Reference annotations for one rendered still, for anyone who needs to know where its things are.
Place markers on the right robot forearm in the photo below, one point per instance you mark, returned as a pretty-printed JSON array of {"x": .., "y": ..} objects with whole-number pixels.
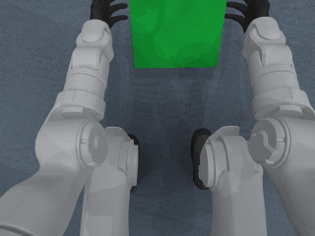
[{"x": 272, "y": 75}]

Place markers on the left robot thigh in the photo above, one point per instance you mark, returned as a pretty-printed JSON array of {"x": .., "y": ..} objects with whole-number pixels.
[{"x": 105, "y": 210}]

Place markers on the left robot forearm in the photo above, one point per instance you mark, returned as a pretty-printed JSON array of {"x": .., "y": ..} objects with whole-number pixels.
[{"x": 86, "y": 80}]

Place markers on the robot right shin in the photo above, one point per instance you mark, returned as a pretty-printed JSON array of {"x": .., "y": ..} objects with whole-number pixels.
[{"x": 226, "y": 131}]

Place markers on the robot right hand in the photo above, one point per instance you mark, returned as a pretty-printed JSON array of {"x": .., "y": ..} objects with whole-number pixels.
[{"x": 255, "y": 9}]

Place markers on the robot left upper arm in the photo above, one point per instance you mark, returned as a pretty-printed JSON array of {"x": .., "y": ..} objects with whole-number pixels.
[{"x": 67, "y": 150}]

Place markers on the robot right upper arm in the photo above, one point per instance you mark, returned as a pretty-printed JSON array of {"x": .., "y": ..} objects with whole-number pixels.
[{"x": 285, "y": 148}]

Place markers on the robot left hand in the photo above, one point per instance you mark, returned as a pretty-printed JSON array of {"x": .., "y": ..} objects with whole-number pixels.
[{"x": 100, "y": 10}]

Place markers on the carton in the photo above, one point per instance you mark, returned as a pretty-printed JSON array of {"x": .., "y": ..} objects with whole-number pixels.
[{"x": 176, "y": 33}]

